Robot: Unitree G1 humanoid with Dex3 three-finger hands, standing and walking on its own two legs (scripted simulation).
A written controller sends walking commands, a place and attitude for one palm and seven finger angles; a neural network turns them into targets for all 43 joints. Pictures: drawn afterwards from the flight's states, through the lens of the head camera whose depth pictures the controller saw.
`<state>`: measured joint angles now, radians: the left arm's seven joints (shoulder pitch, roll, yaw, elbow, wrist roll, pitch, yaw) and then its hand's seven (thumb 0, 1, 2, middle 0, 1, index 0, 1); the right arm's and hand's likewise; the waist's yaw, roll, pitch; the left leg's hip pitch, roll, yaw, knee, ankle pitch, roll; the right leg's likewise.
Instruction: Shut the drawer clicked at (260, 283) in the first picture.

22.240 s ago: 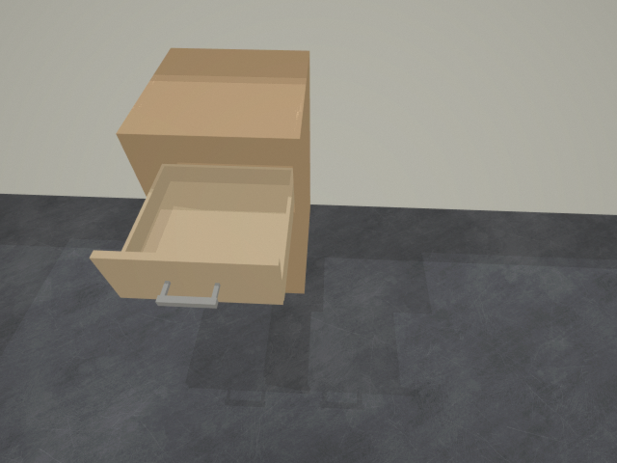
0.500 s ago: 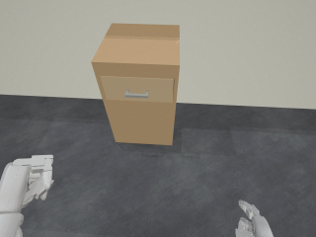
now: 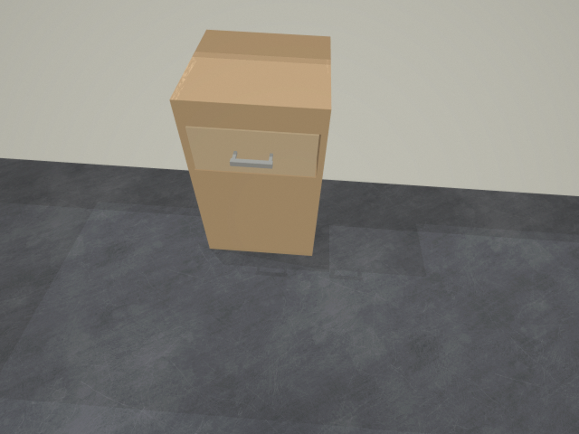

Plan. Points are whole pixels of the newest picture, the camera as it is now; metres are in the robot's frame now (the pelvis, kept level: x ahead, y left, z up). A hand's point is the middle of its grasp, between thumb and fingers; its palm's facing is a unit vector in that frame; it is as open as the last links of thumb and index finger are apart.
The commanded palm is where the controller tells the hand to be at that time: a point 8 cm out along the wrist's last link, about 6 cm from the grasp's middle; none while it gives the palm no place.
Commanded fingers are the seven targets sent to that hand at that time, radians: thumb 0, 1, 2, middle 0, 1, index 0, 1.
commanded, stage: let the arm hang, fingers relaxed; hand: left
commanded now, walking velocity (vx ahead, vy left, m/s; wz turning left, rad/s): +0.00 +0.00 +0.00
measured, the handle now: (252, 159) +0.87 +0.17 -0.23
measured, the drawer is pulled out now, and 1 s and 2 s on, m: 0.00 0.00 0.00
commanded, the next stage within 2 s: look to check the result in 0.54 s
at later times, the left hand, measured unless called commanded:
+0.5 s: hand out of the picture +0.01 +0.15 -0.18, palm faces +0.00 -0.98 -0.18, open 7.3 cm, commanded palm none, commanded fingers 0.00 0.90 0.90 -0.20 -0.30 -0.20 -0.30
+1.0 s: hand out of the picture +0.01 +0.13 -0.17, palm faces +0.01 -0.98 -0.18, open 7.4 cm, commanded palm none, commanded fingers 0.00 0.90 0.90 -0.20 -0.30 -0.20 -0.30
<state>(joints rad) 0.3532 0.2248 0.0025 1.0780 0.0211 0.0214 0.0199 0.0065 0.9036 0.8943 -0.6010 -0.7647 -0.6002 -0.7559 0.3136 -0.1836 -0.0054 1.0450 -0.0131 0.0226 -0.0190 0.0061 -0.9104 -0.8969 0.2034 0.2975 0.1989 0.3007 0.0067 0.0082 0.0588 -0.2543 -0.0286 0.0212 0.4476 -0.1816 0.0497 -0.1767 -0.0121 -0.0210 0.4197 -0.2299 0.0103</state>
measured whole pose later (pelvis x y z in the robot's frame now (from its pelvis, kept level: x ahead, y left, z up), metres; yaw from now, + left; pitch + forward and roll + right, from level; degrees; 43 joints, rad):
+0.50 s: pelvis +0.01 -0.02 +0.00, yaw -1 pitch -1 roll +0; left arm 0.28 0.14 0.00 1.13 0.02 -0.01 0.03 0.01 0.92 0.89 -0.20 -0.30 -0.20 -0.30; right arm 0.31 -0.13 -0.01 1.12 -0.01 0.00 -0.03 0.00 -0.91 -0.90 0.20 0.30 0.20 0.30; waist -0.01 0.00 0.03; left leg -0.22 -0.01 0.03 0.42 -0.18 0.03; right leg -0.16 0.00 -0.01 0.42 -0.24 -0.01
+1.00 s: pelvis +0.02 -0.03 +0.00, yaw -1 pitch -1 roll +0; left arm 0.30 0.12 0.00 1.14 0.01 -0.02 0.04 0.00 0.90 0.89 -0.20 -0.30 -0.20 -0.30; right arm 0.29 -0.12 -0.01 1.14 -0.01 -0.01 -0.04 0.00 -0.91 -0.90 0.20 0.30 0.20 0.30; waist -0.01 0.01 0.04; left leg -0.19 0.01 0.03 0.41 -0.20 0.00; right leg -0.13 0.02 -0.01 0.41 -0.26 -0.03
